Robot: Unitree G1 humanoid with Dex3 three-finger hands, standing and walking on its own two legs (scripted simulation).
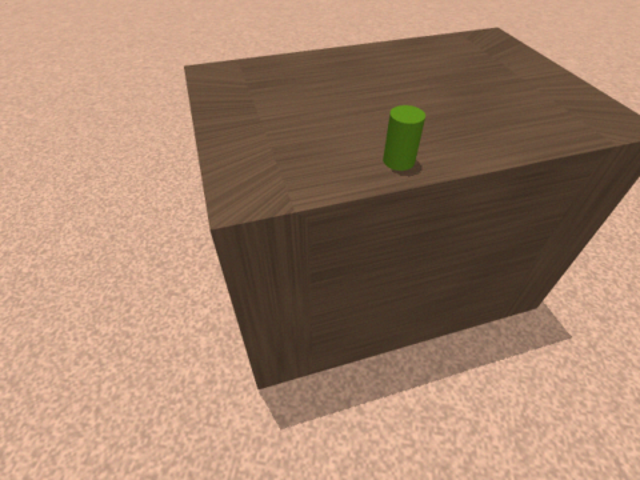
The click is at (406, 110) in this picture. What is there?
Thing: squat round
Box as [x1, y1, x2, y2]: [383, 105, 425, 170]
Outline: 408,105 394,107 390,111 383,161 387,166 398,170 410,168 414,163 425,115 423,111 420,109
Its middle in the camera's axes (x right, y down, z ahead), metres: +0.17 -0.21 +0.80
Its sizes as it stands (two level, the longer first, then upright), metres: 0.068 0.068 0.111
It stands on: a support 0.75 m high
